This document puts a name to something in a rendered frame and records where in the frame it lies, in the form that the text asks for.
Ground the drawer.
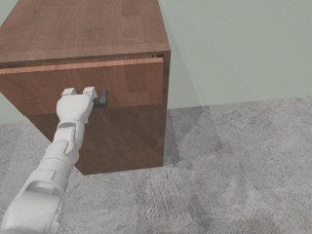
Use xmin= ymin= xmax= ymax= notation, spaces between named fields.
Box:
xmin=0 ymin=55 xmax=164 ymax=116

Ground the robot left forearm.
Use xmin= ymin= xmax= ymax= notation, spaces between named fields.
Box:
xmin=0 ymin=119 xmax=85 ymax=231

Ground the robot left upper arm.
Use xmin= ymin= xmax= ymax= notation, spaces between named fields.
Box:
xmin=0 ymin=190 xmax=65 ymax=234

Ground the cabinet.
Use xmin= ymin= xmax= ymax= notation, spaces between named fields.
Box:
xmin=0 ymin=0 xmax=172 ymax=176

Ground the left robot hand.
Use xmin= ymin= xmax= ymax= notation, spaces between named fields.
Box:
xmin=57 ymin=87 xmax=98 ymax=125

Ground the handle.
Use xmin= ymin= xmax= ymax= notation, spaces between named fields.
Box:
xmin=93 ymin=89 xmax=108 ymax=109

